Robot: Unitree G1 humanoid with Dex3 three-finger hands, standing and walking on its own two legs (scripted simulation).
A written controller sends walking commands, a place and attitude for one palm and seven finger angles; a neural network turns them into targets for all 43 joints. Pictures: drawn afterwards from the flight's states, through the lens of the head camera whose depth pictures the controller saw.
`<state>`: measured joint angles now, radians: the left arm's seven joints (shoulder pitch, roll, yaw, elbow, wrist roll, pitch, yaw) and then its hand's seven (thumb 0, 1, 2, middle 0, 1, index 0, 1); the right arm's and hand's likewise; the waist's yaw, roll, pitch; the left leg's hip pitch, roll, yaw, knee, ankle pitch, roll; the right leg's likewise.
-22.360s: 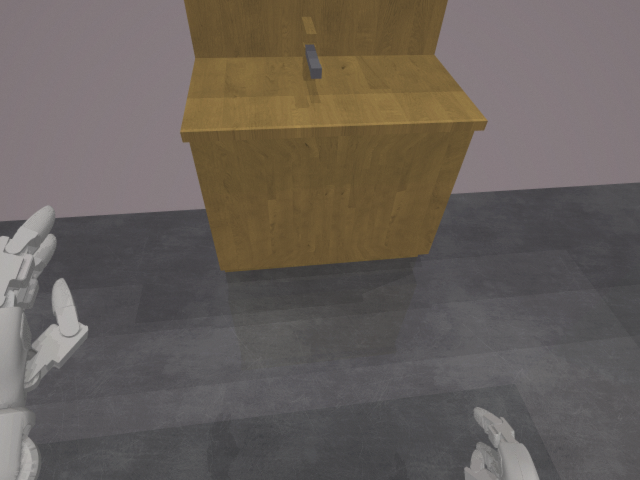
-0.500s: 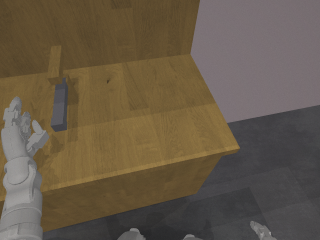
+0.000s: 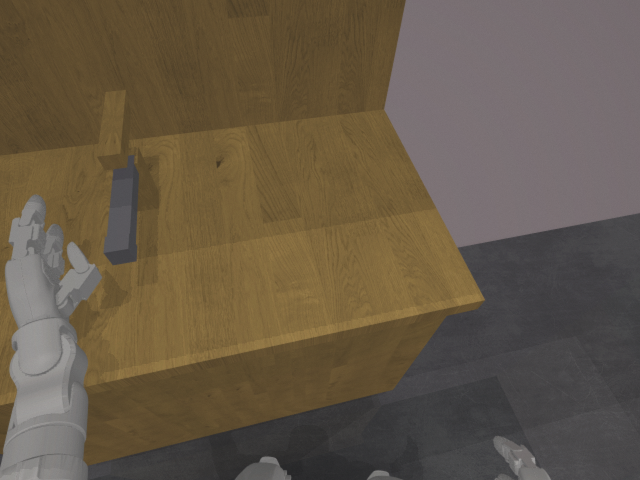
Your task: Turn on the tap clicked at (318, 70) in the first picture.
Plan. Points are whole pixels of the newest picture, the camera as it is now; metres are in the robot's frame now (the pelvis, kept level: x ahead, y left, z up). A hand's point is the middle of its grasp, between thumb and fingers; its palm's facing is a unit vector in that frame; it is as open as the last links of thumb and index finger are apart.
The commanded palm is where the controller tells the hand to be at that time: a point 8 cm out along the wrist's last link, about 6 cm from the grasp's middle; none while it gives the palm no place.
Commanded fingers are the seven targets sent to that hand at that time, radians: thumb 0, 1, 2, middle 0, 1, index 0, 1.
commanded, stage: push the lever round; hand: left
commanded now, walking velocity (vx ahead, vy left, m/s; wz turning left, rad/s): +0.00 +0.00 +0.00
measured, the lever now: (121, 249) +0.37 +0.27 +0.06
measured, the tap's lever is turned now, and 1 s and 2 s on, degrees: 0 11 41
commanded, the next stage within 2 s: none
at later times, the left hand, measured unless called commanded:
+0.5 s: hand (120, 266) +0.35 +0.27 +0.05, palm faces +0.48 -0.87 -0.09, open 7.8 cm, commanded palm +0.30 +0.30 +0.05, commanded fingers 0.00 0.90 0.90 -0.15 -0.15 -0.15 -0.15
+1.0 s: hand (146, 266) +0.35 +0.24 +0.06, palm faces +0.54 -0.84 -0.07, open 7.6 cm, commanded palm +0.31 +0.26 +0.05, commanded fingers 0.00 0.90 0.90 -0.15 -0.15 -0.15 -0.15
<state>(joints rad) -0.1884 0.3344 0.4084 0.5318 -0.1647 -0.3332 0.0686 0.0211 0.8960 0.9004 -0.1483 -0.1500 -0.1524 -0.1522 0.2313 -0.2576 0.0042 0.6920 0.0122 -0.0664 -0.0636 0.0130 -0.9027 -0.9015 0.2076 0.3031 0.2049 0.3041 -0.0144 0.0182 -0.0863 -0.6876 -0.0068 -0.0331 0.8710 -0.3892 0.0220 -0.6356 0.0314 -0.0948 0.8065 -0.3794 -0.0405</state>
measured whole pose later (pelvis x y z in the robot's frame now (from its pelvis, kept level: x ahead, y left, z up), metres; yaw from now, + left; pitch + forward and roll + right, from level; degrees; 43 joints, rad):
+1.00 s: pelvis +0.00 -0.01 +0.00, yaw +1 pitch +11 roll -2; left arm -0.20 0.21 0.27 0.48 -0.10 -0.32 0.30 0.03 0.94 0.91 -0.15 -0.15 -0.15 -0.15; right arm 0.21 -0.25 0.00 0.69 0.00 -0.04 -0.04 0.01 -0.90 -0.90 0.21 0.30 0.20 0.30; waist -0.02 0.03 -0.10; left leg -0.67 -0.01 -0.04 0.87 -0.39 0.01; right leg -0.63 0.03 -0.10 0.83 -0.39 -0.06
